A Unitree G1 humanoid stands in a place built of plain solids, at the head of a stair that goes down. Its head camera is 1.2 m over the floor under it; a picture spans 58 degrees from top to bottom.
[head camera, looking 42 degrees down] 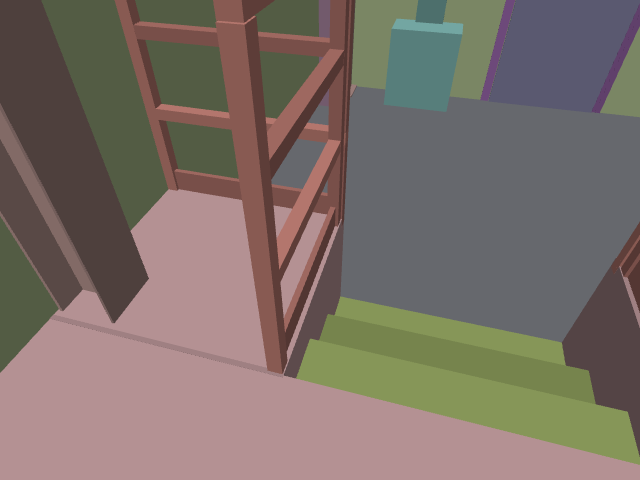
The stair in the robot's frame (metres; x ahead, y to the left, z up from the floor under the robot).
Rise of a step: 0.19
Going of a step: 0.28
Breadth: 1.12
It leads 15 degrees to the right of straight ahead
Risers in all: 4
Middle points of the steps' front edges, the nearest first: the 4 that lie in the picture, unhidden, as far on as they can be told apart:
0.57 -0.42 0.00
0.84 -0.49 -0.19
1.11 -0.57 -0.38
1.38 -0.64 -0.57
